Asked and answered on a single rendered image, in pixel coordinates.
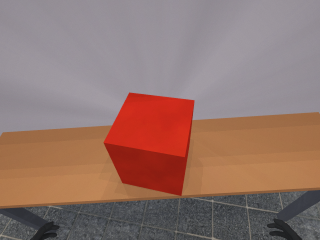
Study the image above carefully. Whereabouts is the table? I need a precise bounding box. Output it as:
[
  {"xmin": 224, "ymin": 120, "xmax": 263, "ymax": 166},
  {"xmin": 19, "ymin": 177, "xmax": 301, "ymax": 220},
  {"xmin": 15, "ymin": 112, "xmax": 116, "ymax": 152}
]
[{"xmin": 0, "ymin": 112, "xmax": 320, "ymax": 234}]

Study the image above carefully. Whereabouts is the left robot hand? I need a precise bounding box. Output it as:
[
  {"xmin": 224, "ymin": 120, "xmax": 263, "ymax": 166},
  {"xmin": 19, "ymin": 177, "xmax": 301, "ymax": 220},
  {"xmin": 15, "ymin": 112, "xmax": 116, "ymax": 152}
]
[{"xmin": 30, "ymin": 221, "xmax": 60, "ymax": 240}]

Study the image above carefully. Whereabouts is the right robot hand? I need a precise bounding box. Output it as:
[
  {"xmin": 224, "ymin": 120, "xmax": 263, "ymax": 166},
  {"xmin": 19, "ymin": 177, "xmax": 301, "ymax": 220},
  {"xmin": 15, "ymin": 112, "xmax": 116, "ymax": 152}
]
[{"xmin": 267, "ymin": 218, "xmax": 302, "ymax": 240}]

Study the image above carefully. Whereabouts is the carton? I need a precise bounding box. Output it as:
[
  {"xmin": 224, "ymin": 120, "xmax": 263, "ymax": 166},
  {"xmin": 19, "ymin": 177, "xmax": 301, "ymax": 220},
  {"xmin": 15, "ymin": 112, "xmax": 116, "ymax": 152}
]
[{"xmin": 103, "ymin": 92, "xmax": 195, "ymax": 196}]

